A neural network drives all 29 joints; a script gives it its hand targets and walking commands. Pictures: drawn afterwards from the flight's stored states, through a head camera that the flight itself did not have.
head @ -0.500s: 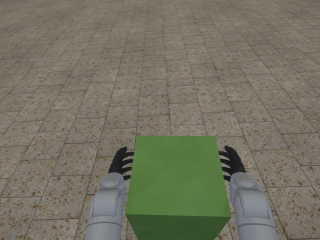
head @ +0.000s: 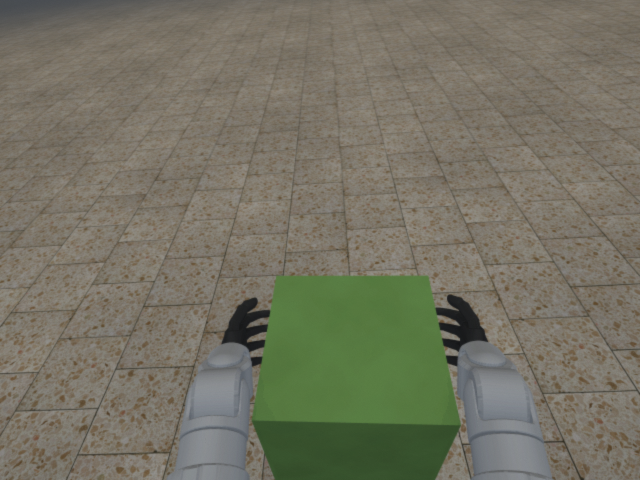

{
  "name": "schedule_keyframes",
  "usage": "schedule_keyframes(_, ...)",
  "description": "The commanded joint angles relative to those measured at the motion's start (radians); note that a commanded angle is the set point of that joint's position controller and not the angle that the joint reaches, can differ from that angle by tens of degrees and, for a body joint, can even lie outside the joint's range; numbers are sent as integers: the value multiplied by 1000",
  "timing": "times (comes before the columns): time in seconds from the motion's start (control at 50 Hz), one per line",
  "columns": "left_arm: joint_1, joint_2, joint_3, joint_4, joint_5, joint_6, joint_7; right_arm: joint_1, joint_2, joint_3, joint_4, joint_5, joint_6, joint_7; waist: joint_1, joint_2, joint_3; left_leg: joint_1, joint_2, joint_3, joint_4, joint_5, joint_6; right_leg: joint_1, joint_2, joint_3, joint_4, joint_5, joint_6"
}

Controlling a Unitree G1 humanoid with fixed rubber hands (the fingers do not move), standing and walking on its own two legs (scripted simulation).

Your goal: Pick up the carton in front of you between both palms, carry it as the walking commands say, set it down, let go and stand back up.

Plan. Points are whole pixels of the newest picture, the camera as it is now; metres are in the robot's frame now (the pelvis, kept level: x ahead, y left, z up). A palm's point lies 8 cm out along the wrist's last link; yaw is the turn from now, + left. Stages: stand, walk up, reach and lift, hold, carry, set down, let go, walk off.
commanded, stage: hold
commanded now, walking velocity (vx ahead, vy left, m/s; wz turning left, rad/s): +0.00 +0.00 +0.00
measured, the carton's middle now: (352, 387) +0.29 +0.00 -0.04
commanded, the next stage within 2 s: set down in 0.24 s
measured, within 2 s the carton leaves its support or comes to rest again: neither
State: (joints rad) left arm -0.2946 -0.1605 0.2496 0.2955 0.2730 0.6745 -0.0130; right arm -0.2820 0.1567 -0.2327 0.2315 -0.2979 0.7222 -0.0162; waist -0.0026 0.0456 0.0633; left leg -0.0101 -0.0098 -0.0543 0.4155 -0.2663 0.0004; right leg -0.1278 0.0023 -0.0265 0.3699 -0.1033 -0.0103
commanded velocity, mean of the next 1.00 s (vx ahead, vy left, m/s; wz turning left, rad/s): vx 0.00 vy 0.00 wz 0.00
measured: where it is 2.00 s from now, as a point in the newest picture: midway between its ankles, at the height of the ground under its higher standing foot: outside the picture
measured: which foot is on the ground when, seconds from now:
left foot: down 0.00-1.00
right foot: down 0.00-1.00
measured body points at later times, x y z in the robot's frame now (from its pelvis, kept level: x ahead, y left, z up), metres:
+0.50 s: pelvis +0.00 -0.01 +0.00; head +0.00 -0.03 +0.44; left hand +0.33 +0.14 +0.02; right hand +0.34 -0.16 +0.02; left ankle -0.01 +0.12 -0.74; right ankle +0.07 -0.11 -0.74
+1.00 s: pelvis -0.03 +0.01 -0.10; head +0.19 +0.00 +0.29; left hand +0.38 +0.17 -0.18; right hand +0.38 -0.14 -0.19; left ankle -0.01 +0.13 -0.74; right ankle +0.07 -0.12 -0.74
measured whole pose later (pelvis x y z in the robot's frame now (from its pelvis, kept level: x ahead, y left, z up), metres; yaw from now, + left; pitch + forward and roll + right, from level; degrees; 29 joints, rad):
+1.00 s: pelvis -0.03 +0.01 -0.10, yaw +1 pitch +33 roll +1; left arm -0.62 -0.10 0.38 0.56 0.17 0.14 0.03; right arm -0.61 0.13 -0.39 0.50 -0.24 0.16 -0.04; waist 0.00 0.03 -0.08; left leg -1.22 -0.10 -0.07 1.10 -0.44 0.00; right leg -1.33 0.03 0.09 1.01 -0.25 0.04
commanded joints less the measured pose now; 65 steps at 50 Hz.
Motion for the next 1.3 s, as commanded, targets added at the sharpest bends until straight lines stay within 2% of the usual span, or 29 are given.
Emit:
schedule_keyframes(0.0, -486, -911, -497, -24, -217, -33, -216, -475, 905, 545, -24, 251, -35, 248, 2, -21, -220, -355, -40, -61, -161, -20, 50, 396, 73, 88, 18, 33, 8)
schedule_keyframes(0.3, -533, -899, -465, 1, -205, -39, -231, -518, 930, 524, 14, 247, -37, 254, 10, -51, -238, -328, -60, -46, -132, -4, 49, 376, 51, 112, -7, 2, 16)
schedule_keyframes(0.38, -612, -875, -372, 106, -143, -79, -242, -590, 931, 426, 129, 199, -72, 250, 9, -50, -200, -369, -64, -35, -99, -62, 54, 331, 50, 115, 5, -93, 16)
schedule_keyframes(0.46, -695, -815, -225, 229, -42, -150, -233, -668, 883, 270, 260, 111, -137, 227, 4, -44, -155, -443, -75, -25, -34, -90, 55, 245, 54, 114, 51, -138, 10)
schedule_keyframes(0.52, -693, -729, -111, 295, 32, -212, -213, -662, 796, 151, 329, 35, -202, 198, 3, -45, -147, -507, -85, -21, 24, -69, 51, 156, 62, 110, 107, -92, 7)
schedule_keyframes(0.58, -642, -648, -44, 319, 75, -290, -196, -612, 705, 84, 359, -16, -290, 176, 5, -46, -191, -585, -95, -14, 80, -7, 40, 65, 71, 106, 176, 52, 8)
schedule_keyframes(0.64, -629, -635, -69, 313, 62, -393, -191, -600, 689, 107, 360, -20, -405, 165, 9, -47, -308, -684, -111, -4, 151, 69, 26, 1, 80, 105, 262, 188, 9)
schedule_keyframes(0.72, -684, -712, -205, 322, -7, -523, -183, -674, 753, 238, 351, 39, -543, 157, 18, -39, -550, -825, -122, -5, 268, 151, -2, -62, 93, 101, 408, 295, 9)
schedule_keyframes(0.78, -742, -756, -321, 299, -74, -587, -173, -728, 808, 350, 335, 82, -607, 151, 16, -44, -787, -914, -131, -3, 372, 243, -25, -91, 101, 105, 521, 404, 13)
schedule_keyframes(0.84, -783, -779, -423, 256, -137, -606, -160, -769, 829, 435, 288, 116, -628, 150, 6, -47, -1032, -973, -133, -6, 462, 329, -37, -133, 106, 100, 627, 489, 13)
schedule_keyframes(0.9, -812, -800, -471, 234, -173, -588, -149, -790, 834, 467, 268, 132, -612, 155, -4, -40, -1124, -994, -133, -6, 532, 331, -49, -303, 120, 75, 686, 393, 20)
schedule_keyframes(1.0, -885, -827, -427, 281, -161, -511, -176, -833, 842, 400, 339, 114, -542, 179, -14, -12, -1008, -1116, -139, 8, 596, 93, -51, -620, 133, 34, 734, 90, 24)
schedule_keyframes(1.06, -940, -831, -382, 327, -145, -471, -198, -892, 855, 351, 382, 101, -503, 191, -13, -13, -967, -1216, -143, 19, 637, -11, -45, -727, 134, 21, 778, -10, 21)
schedule_keyframes(1.16, -1014, -807, -323, 384, -133, -447, -215, -977, 869, 308, 419, 95, -476, 187, 1, -36, -1004, -1349, -155, 39, 732, -50, -36, -830, 139, 12, 866, -42, 31)
schedule_keyframes(1.28, -1088, -764, -311, 415, -158, -459, -213, -1062, 870, 312, 427, 120, -485, 148, 16, -67, -1110, -1484, -170, 61, 857, -46, -34, -890, 146, 12, 980, -15, 52)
